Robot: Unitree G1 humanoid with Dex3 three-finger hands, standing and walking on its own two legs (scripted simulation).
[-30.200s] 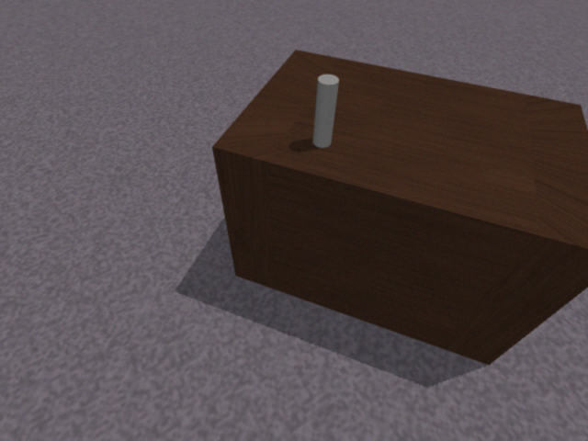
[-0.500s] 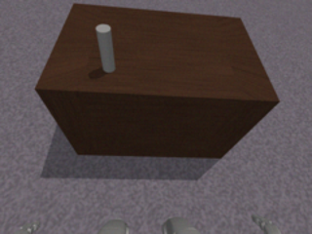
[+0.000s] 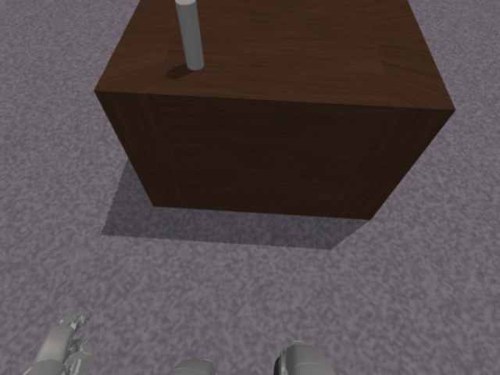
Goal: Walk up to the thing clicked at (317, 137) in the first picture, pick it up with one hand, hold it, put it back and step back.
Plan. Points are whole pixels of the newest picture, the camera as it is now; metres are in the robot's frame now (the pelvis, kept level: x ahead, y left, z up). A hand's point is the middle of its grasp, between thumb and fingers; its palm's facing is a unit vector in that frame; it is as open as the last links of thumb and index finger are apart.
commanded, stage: step back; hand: left
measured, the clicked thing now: (191, 35) +0.90 +0.18 -0.01
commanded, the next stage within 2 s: stand in 1.74 s
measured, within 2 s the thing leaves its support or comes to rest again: neither
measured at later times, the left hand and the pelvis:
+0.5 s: hand out of the picture -0.10 +0.25 -0.12, palm faces -0.03 -0.89 -0.46, open 7.4 cm; pelvis -0.17 -0.03 +0.01, yaw -2 degrees
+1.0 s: hand out of the picture -0.16 +0.25 -0.13, palm faces +0.04 -0.92 -0.38, open 7.4 cm; pelvis -0.21 -0.02 +0.01, yaw +1 degrees
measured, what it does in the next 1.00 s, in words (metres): walks backwards: right foot, then left foot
